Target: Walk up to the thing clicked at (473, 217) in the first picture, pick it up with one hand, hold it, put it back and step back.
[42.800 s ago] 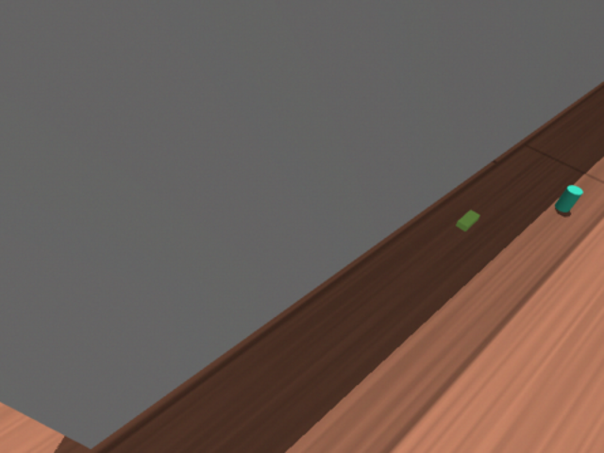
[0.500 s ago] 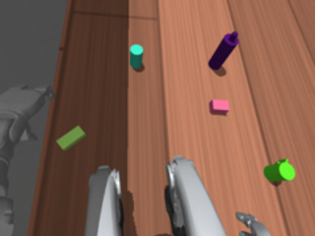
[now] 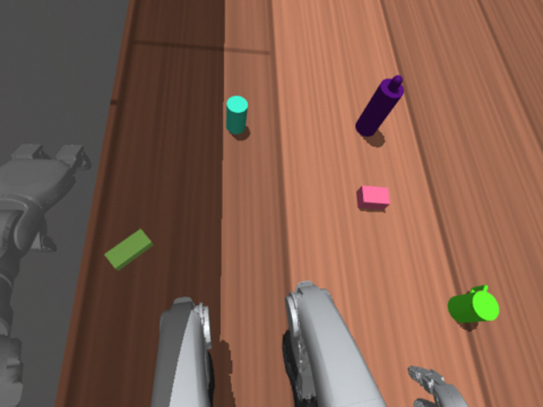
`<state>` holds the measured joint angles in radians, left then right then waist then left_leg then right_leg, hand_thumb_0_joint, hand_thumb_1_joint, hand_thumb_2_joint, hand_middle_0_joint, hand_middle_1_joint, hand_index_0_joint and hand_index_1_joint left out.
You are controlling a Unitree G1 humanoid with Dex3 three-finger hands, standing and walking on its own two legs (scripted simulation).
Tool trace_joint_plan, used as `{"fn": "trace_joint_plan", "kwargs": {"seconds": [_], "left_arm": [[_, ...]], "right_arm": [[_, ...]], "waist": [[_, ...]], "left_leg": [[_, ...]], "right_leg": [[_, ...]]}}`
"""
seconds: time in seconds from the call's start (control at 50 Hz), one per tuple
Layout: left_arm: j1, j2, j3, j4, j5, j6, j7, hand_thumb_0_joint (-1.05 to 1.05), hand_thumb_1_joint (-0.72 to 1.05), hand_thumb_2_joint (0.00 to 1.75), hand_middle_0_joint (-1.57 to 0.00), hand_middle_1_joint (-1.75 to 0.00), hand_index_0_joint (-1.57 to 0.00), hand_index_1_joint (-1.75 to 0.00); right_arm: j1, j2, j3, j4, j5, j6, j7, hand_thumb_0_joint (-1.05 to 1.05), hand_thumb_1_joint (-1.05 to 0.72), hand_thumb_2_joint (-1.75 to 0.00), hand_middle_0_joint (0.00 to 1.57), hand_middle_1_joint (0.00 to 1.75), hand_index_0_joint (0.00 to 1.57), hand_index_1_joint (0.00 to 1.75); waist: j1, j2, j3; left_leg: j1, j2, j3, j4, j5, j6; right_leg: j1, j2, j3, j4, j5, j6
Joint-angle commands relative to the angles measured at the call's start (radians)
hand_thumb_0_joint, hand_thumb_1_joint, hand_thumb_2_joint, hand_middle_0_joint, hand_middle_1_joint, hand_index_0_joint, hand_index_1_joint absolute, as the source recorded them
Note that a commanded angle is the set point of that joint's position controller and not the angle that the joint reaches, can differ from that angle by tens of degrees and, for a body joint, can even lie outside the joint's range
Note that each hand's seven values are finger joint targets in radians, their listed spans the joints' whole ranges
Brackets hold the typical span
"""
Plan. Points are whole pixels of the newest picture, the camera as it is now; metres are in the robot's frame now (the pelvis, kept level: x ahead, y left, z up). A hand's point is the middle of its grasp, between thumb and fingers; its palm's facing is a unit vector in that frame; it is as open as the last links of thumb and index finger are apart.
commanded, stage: go down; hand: left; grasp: from above
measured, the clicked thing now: (129, 249) +0.49 +0.29 -0.51
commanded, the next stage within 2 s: approach in 1.68 s
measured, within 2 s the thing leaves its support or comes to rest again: neither
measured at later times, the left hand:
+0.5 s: hand (39, 204) +0.44 +0.30 -0.06, palm faces -0.44 +0.03 -0.90, open 14.2 cm
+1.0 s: hand (30, 203) +0.43 +0.30 -0.05, palm faces -0.45 +0.02 -0.89, open 14.3 cm
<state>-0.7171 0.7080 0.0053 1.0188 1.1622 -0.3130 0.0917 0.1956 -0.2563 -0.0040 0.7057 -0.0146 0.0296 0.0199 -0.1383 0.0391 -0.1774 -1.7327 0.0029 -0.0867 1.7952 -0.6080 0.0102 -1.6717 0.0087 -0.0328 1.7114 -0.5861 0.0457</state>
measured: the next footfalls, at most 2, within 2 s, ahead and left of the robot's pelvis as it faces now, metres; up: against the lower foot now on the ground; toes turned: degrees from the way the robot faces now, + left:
none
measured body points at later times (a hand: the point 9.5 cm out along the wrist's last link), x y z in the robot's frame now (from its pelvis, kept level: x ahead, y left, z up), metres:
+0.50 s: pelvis +0.01 +0.01 +0.02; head +0.18 +0.05 +0.44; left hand +0.46 +0.30 -0.01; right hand +0.09 -0.27 -0.09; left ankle +0.08 +0.11 -0.49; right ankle +0.09 -0.15 -0.49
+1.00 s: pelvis +0.02 +0.01 +0.04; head +0.18 +0.05 +0.46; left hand +0.45 +0.30 +0.00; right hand +0.09 -0.27 -0.08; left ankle +0.08 +0.11 -0.49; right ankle +0.09 -0.15 -0.49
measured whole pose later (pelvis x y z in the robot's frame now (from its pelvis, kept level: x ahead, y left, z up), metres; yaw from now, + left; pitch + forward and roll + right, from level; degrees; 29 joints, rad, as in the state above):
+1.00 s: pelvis +0.02 +0.01 +0.04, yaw +0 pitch +30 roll -6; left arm -0.66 0.69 0.01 1.02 1.16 -0.30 0.11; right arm 0.22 -0.24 -0.01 0.71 -0.01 0.05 0.02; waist -0.13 0.04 -0.18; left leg -1.59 0.01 -0.08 1.67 -0.61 0.02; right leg -1.53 0.02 -0.03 1.57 -0.57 0.05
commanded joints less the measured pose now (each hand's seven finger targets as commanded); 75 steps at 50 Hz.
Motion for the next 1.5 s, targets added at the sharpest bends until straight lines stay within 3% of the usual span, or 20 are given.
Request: {"fn": "trace_joint_plan", "kwargs": {"seconds": [0.0,0.14,0.18,0.22,0.28,0.36,0.4,0.58,0.68,0.72,0.76,0.96,1.04,1.1,1.16,1.26,1.3,1.4,1.44,1.48], "left_arm": [[-0.337,0.271,0.074,-0.161,-0.024,0.017,0.044,0.0,-0.56,1.02,-0.05,-1.01,-0.05,-1.02],[-0.29,0.273,0.081,-0.158,-0.026,0.011,0.034,0.0,-0.55,1.01,-0.05,-1.02,-0.05,-1.02],[-0.29,0.255,0.075,-0.157,-0.031,0.006,0.032,0.0,-0.55,1.0,-0.05,-1.03,-0.05,-1.03],[-0.305,0.284,0.093,-0.175,-0.03,0.001,0.038,0.0,-0.55,1.0,-0.05,-1.03,-0.05,-1.02],[-0.288,0.267,0.091,-0.18,-0.024,-0.003,0.046,0.0,-0.55,1.01,-0.05,-1.02,-0.05,-1.02],[-0.298,0.279,0.098,-0.188,-0.015,0.0,0.06,0.0,-0.56,1.02,-0.05,-1.01,-0.05,-1.02],[-0.29,0.256,0.084,-0.17,-0.016,0.004,0.061,0.0,-0.56,1.02,-0.05,-1.01,-0.05,-1.02],[-0.317,0.243,0.063,-0.151,-0.008,0.032,0.073,0.0,-0.57,1.03,-0.06,-1.0,-0.05,-1.01],[-0.302,0.267,0.086,-0.143,-0.013,0.033,0.064,0.0,-0.57,1.03,-0.06,-0.99,-0.05,-1.01],[-0.304,0.25,0.07,-0.143,-0.013,0.029,0.06,0.0,-0.58,1.04,-0.06,-1.0,-0.05,-1.01],[-0.275,0.27,0.093,-0.139,-0.02,0.027,0.062,0.0,-0.57,1.02,-0.06,-1.0,-0.05,-1.01],[-0.248,0.243,0.083,-0.15,-0.025,0.01,0.064,0.0,-0.58,1.03,-0.06,-0.99,-0.05,-1.01],[-0.248,0.235,0.082,-0.161,-0.014,0.005,0.08,0.0,-0.58,1.03,-0.06,-0.99,-0.04,-1.01],[-0.287,0.278,0.107,-0.189,-0.008,0.005,0.091,0.0,-0.58,1.04,-0.06,-0.98,-0.04,-1.0],[-0.314,0.262,0.094,-0.195,-0.001,0.017,0.1,0.0,-0.58,1.04,-0.06,-0.98,-0.05,-1.0],[-0.278,0.278,0.11,-0.183,-0.007,0.04,0.092,0.0,-0.56,1.02,-0.08,-0.97,-0.07,-0.99],[-0.25,0.242,0.088,-0.164,-0.017,0.048,0.082,0.0,-0.56,1.02,-0.07,-0.98,-0.06,-0.99],[-0.206,0.245,0.092,-0.153,-0.03,0.042,0.063,0.0,-0.54,1.0,-0.08,-0.98,-0.08,-0.98],[-0.225,0.217,0.069,-0.14,-0.036,0.026,0.063,0.0,-0.56,1.01,-0.07,-0.99,-0.06,-1.0],[-0.191,0.234,0.081,-0.119,-0.029,0.013,0.065,0.0,-0.55,1.01,-0.06,-1.0,-0.05,-1.01]], "right_arm": [[0.142,-0.195,-0.067,-0.045,0.0,-0.012,-0.015,0.0,-0.91,-0.9,0.2,0.3,0.2,0.3],[0.144,-0.189,-0.068,-0.05,0.001,-0.008,-0.015,0.0,-0.92,-0.9,0.2,0.3,0.2,0.3],[0.147,-0.183,-0.067,-0.05,0.0,-0.006,-0.012,0.0,-0.92,-0.9,0.2,0.3,0.2,0.3],[0.143,-0.185,-0.069,-0.053,0.001,-0.006,-0.013,0.0,-0.92,-0.9,0.2,0.3,0.2,0.3],[0.145,-0.186,-0.072,-0.056,0.002,-0.004,-0.011,0.0,-0.92,-0.9,0.2,0.3,0.2,0.3],[0.154,-0.188,-0.075,-0.047,0.0,-0.003,-0.009,0.0,-0.92,-0.9,0.2,0.3,0.2,0.3],[0.156,-0.185,-0.072,-0.048,-0.001,-0.003,-0.007,0.0,-0.92,-0.91,0.2,0.3,0.2,0.3],[0.15,-0.188,-0.075,-0.043,0.004,0.0,-0.009,0.0,-0.92,-0.91,0.2,0.3,0.2,0.3],[0.151,-0.187,-0.072,-0.039,0.004,-0.001,-0.013,0.0,-0.92,-0.91,0.2,0.3,0.2,0.3],[0.154,-0.181,-0.068,-0.045,0.005,0.0,-0.014,0.0,-0.92,-0.91,0.2,0.3,0.2,0.3],[0.15,-0.183,-0.068,-0.044,0.005,-0.001,-0.015,0.0,-0.92,-0.91,0.2,0.3,0.2,0.3],[0.149,-0.178,-0.067,-0.052,0.006,-0.001,-0.016,0.0,-0.92,-0.91,0.2,0.3,0.2,0.3],[0.156,-0.179,-0.071,-0.049,0.002,-0.002,-0.013,0.0,-0.92,-0.91,0.2,0.3,0.2,0.3],[0.154,-0.189,-0.078,-0.043,0.0,-0.003,-0.011,0.0,-0.91,-0.91,0.2,0.3,0.2,0.3],[0.159,-0.187,-0.079,-0.041,-0.001,0.0,-0.01,0.0,-0.92,-0.91,0.2,0.3,0.2,0.3],[0.158,-0.184,-0.083,-0.04,0.002,0.007,-0.01,0.0,-0.92,-0.91,0.2,0.3,0.2,0.3],[0.152,-0.179,-0.079,-0.048,0.007,0.01,-0.01,0.0,-0.92,-0.91,0.2,0.3,0.2,0.3],[0.142,-0.175,-0.072,-0.052,0.012,0.01,-0.015,0.0,-0.91,-0.91,0.2,0.3,0.2,0.3],[0.14,-0.169,-0.066,-0.052,0.011,0.007,-0.017,0.0,-0.92,-0.91,0.2,0.3,0.2,0.3],[0.141,-0.172,-0.065,-0.053,0.009,0.002,-0.015,0.0,-0.92,-0.91,0.2,0.3,0.2,0.3]], "waist": [[-0.011,0.169,-0.527],[0.006,0.162,-0.559],[-0.005,0.15,-0.539],[0.003,0.166,-0.546],[0.01,0.159,-0.542],[0.012,0.173,-0.573],[0.004,0.178,-0.546],[-0.003,0.195,-0.526],[0.008,0.174,-0.527],[-0.001,0.186,-0.511],[0.01,0.167,-0.515],[0.007,0.151,-0.494],[0.006,0.166,-0.521],[0.013,0.199,-0.547],[0.007,0.213,-0.554],[0.016,0.175,-0.575],[0.01,0.172,-0.528],[0.015,0.14,-0.491],[-0.004,0.119,-0.456],[0.005,0.114,-0.459]], "left_leg": [[0.473,-0.005,0.015,-0.294,0.075,0.011],[0.528,-0.004,0.019,-0.3,0.172,0.009],[0.502,-0.007,0.031,-0.287,0.186,0.014],[0.515,-0.006,0.029,-0.305,0.155,0.011],[0.542,0.0,0.009,-0.329,0.153,0.006],[0.577,0.001,0.011,-0.325,0.205,0.006],[0.575,0.002,0.01,-0.327,0.217,0.005],[0.619,0.011,-0.012,-0.383,0.156,-0.002],[0.612,0.011,-0.011,-0.383,0.175,0.0],[0.605,0.007,0.004,-0.383,0.171,0.004],[0.597,0.006,0.004,-0.381,0.179,0.004],[0.587,0.008,0.004,-0.37,0.193,0.006],[0.603,0.006,0.009,-0.359,0.216,0.005],[0.636,0.01,-0.009,-0.376,0.221,-0.003],[0.66,0.011,-0.017,-0.392,0.208,-0.004],[0.663,0.007,0.001,-0.395,0.208,0.005],[0.64,0.007,0.001,-0.413,0.18,0.004],[0.603,0.009,0.009,-0.397,0.195,0.008],[0.549,0.005,0.026,-0.375,0.169,0.013],[0.537,0.0,0.033,-0.356,0.183,0.016]], "right_leg": [[0.243,0.025,-0.042,-0.223,0.085,-0.078],[0.283,0.028,-0.04,-0.235,0.144,-0.082],[0.294,0.028,-0.034,-0.245,0.158,-0.08],[0.297,0.027,-0.034,-0.251,0.135,-0.08],[0.289,0.028,-0.042,-0.249,0.128,-0.082],[0.299,0.029,-0.04,-0.252,0.159,-0.083],[0.291,0.029,-0.04,-0.255,0.163,-0.082],[0.295,0.032,-0.046,-0.284,0.126,-0.081],[0.314,0.032,-0.042,-0.29,0.14,-0.081],[0.322,0.033,-0.037,-0.308,0.139,-0.082],[0.342,0.033,-0.038,-0.305,0.147,-0.081],[0.322,0.034,-0.036,-0.3,0.151,-0.083],[0.323,0.035,-0.035,-0.295,0.167,-0.083],[0.315,0.032,-0.038,-0.285,0.163,-0.083],[0.313,0.033,-0.04,-0.296,0.157,-0.082],[0.371,0.035,-0.035,-0.334,0.16,-0.078],[0.374,0.036,-0.035,-0.344,0.144,-0.08],[0.373,0.038,-0.033,-0.341,0.152,-0.082],[0.369,0.038,-0.027,-0.345,0.145,-0.081],[0.374,0.037,-0.022,-0.333,0.16,-0.081]]}}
